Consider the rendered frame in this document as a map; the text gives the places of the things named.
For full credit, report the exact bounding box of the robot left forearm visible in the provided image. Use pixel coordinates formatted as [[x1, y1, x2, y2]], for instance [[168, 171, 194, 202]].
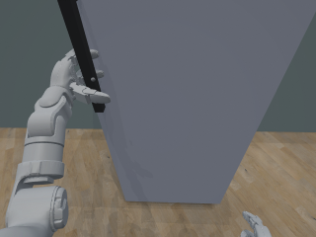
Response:
[[5, 86, 74, 228]]

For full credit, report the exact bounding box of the handle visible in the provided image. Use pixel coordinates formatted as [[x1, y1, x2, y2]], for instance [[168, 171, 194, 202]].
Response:
[[57, 0, 106, 113]]

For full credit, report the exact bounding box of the fridge door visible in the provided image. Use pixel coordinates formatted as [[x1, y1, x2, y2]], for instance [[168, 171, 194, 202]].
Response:
[[76, 0, 316, 204]]

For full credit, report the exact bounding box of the left robot hand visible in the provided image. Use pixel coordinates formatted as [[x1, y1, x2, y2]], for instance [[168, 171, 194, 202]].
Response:
[[49, 49, 111, 105]]

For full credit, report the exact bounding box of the right robot hand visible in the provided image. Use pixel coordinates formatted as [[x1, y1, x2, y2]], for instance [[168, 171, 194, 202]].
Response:
[[240, 210, 273, 237]]

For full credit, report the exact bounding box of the left robot upper arm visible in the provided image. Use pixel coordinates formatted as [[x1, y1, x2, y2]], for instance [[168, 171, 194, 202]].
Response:
[[0, 186, 69, 237]]

